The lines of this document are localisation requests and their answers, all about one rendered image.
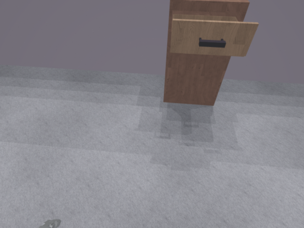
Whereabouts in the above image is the handle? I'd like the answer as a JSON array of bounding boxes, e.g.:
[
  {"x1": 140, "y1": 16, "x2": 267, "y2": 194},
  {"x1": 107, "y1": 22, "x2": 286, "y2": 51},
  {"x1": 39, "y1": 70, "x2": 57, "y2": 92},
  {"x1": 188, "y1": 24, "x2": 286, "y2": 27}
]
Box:
[{"x1": 199, "y1": 38, "x2": 226, "y2": 48}]

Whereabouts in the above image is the cabinet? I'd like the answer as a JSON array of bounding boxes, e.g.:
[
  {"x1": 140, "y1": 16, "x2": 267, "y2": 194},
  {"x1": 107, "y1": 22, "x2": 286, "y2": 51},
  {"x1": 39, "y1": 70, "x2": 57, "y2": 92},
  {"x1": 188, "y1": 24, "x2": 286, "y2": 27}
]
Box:
[{"x1": 163, "y1": 0, "x2": 250, "y2": 106}]

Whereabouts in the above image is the drawer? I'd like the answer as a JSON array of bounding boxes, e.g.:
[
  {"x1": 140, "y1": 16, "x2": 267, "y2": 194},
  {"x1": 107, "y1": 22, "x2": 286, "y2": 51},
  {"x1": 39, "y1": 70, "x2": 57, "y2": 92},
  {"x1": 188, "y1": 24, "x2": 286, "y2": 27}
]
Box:
[{"x1": 170, "y1": 14, "x2": 259, "y2": 57}]

